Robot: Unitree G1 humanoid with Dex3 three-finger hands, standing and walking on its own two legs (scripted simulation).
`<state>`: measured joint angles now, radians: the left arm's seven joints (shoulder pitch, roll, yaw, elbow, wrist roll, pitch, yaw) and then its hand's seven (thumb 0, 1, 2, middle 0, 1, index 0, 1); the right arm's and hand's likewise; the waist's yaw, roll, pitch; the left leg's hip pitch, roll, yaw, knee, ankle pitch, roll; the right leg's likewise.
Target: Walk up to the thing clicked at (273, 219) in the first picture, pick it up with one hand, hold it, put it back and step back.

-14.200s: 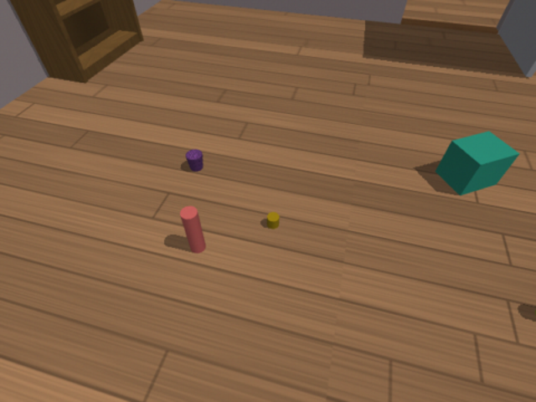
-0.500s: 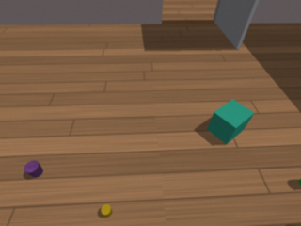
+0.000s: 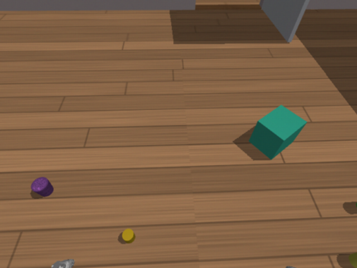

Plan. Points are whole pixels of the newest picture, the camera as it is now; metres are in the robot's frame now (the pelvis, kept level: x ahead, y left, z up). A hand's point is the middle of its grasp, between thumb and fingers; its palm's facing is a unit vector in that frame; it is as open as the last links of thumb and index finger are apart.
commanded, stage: rise first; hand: left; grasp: from above
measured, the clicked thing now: (128, 236) +0.37 +0.26 -0.75
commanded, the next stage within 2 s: none
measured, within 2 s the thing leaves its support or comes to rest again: neither
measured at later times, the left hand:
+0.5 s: hand out of the picture +0.14 +0.27 -0.22, palm faces -0.17 -0.87 -0.46, open 13.8 cm
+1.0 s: hand out of the picture +0.16 +0.29 -0.36, palm faces -0.42 -0.62 -0.67, open 14.0 cm
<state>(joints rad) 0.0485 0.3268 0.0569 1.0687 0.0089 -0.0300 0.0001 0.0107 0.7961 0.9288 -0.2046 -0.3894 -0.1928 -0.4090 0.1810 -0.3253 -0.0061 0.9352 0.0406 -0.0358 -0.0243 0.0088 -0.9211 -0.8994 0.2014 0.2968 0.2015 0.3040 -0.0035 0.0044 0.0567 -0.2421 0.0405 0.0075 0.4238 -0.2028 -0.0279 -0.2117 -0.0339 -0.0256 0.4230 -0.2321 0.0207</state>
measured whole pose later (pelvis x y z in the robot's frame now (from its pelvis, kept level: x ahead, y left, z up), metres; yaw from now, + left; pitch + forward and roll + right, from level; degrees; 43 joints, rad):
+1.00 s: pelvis -0.04 +0.01 -0.21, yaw -1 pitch +30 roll -3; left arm 0.05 0.42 0.13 0.58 0.58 -0.04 0.06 0.00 -0.50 0.98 -0.06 -1.06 -0.06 -1.06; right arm 0.06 -0.27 -0.05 0.58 0.00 -0.18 0.04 0.01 -0.86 -0.88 0.20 0.30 0.20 0.30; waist 0.00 -0.01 -0.19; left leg -1.54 0.04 -0.06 1.66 -0.65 -0.02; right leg -1.48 -0.03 -0.02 1.64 -0.69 0.03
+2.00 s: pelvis -0.09 +0.01 -0.43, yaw -6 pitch +32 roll -6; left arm -0.64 0.66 0.14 1.21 1.24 -0.31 0.37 0.00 -0.53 1.03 -0.10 -0.93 -0.09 -0.95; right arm 0.07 -0.26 -0.05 0.78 -0.12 -0.03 0.12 0.01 -0.90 -0.89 0.20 0.30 0.20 0.30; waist -0.08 -0.02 -0.09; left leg -2.24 0.03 -0.14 2.34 -0.66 -0.03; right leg -2.16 0.01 -0.03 2.29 -0.69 0.05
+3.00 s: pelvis -0.09 +0.01 -0.46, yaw -7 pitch +32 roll -6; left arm -0.80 0.68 0.09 1.44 1.30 -0.29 0.51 0.00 -0.52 0.99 -0.10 -0.99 -0.10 -1.00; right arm 0.06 -0.25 0.00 0.83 -0.19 -0.07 0.15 0.00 -0.91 -0.89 0.20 0.30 0.20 0.30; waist -0.15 -0.05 -0.06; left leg -2.33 0.02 -0.17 2.45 -0.68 -0.04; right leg -2.25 0.03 -0.03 2.39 -0.70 0.06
